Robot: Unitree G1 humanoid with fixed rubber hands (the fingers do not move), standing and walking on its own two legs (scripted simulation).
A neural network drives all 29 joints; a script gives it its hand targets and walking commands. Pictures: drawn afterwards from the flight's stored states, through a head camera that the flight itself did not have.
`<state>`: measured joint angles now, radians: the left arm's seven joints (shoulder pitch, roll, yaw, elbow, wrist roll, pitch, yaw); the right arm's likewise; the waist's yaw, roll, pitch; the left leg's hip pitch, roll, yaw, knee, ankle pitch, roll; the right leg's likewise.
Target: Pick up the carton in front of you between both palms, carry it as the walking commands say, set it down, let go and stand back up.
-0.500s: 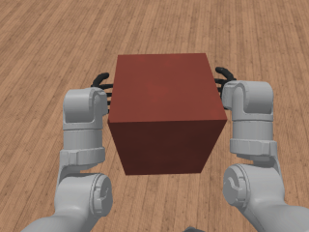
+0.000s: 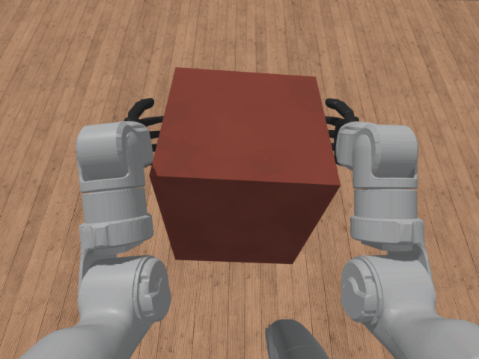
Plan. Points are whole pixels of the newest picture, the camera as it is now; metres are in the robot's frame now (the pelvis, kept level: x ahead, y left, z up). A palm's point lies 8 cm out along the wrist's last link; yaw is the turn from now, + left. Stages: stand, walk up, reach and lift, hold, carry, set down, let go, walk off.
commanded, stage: carry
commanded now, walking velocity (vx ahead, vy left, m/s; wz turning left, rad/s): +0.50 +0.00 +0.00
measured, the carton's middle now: (239, 175) +0.38 -0.03 +0.08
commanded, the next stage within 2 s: none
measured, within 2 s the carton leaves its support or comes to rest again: neither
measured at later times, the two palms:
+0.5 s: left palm (116, 12) +0.68 +0.16 +0.21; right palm out of the picture +0.72 -0.13 +0.22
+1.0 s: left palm out of the picture +1.02 +0.16 +0.27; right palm out of the picture +1.03 -0.14 +0.27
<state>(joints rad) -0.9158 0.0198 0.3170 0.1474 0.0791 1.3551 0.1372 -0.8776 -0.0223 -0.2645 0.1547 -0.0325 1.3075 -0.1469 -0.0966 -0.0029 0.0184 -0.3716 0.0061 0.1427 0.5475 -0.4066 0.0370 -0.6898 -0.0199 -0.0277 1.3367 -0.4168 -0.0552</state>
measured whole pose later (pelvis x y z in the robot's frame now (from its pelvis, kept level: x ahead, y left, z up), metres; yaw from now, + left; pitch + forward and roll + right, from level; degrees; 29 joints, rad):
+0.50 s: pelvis +0.31 -0.02 +0.04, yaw +1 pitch +5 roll +0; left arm -0.88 0.01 0.25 0.12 0.03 1.31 0.15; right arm -0.92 -0.02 -0.33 0.11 -0.09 1.33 -0.12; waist 0.09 0.01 -0.01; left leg -0.76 0.07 0.06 0.97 -0.38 0.04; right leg -0.24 -0.02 -0.14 0.49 -0.50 -0.04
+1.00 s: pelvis +0.64 +0.00 +0.08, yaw +1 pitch +4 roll -3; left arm -0.95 0.02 0.30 0.24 0.09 1.33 0.13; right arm -0.93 -0.05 -0.30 0.24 -0.05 1.32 -0.14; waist -0.01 0.05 -0.06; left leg -0.15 0.09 0.11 0.62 -0.58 -0.02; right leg -0.63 0.00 -0.19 0.74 -0.33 -0.09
